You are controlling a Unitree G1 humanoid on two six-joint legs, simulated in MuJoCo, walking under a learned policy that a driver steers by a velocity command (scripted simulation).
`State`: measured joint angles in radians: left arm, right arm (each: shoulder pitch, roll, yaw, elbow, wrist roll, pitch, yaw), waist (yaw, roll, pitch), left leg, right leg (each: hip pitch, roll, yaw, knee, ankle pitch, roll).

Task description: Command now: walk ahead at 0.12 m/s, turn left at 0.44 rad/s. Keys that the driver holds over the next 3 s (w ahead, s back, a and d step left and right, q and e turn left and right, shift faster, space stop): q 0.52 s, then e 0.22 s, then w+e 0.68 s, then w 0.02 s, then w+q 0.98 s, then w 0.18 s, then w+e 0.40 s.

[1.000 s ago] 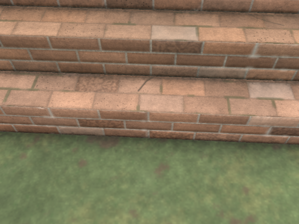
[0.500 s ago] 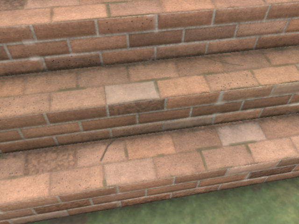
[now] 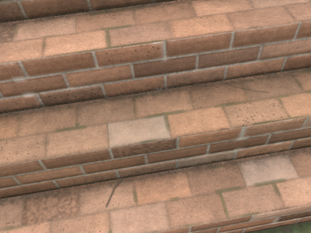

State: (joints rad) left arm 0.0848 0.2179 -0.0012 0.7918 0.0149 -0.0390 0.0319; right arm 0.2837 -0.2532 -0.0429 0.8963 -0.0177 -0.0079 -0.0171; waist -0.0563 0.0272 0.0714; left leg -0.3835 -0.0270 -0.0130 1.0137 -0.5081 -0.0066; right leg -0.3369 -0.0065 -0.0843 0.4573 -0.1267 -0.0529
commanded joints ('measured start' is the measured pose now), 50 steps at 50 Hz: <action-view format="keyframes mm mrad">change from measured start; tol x16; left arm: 1 26 139 39 -39 -2 6 16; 50 -27 120 55 -86 24 6 -55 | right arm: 1 102 -77 -26 -27 -16 32 4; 19 -196 -211 -66 -232 23 -4 -25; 50 -67 -182 -38 -150 -18 -41 -12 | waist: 1 5 -149 -139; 11 43 -164 -155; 15 -19 332 -68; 19 67 67 -101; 33 30 128 -170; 41 32 -168 -92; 50 6 86 -25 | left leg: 1 -6 31 11 101 53 -37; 12 173 46 78 -429 204 60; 13 237 56 28 -516 228 102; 15 238 434 -572 -774 465 381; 23 256 221 -283 -651 714 222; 42 198 15 -60 -571 157 37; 48 289 240 -337 -816 -190 158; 50 245 342 -369 -853 -70 216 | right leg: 1 91 -264 125 -163 464 -162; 12 30 -324 99 -140 -84 -109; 15 -355 8 -54 418 -507 132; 21 -309 19 141 707 -215 144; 32 -12 -13 112 194 -211 133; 35 176 -25 121 -100 5 83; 37 199 -142 250 -22 224 -4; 44 -42 -28 321 -110 -441 -10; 50 -179 7 121 278 -273 2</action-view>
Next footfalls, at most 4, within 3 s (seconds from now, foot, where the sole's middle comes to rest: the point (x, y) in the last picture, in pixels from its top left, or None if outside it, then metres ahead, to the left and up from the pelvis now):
0.28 left None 0.00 0.11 -0.77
0.72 right None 0.08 -0.09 -0.77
1.48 left None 0.21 0.06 -0.77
1.78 right None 0.20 -0.14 -0.77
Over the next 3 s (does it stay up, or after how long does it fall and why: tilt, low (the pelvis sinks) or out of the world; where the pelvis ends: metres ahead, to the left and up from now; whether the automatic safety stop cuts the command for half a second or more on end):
stays up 0.47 0.02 0.21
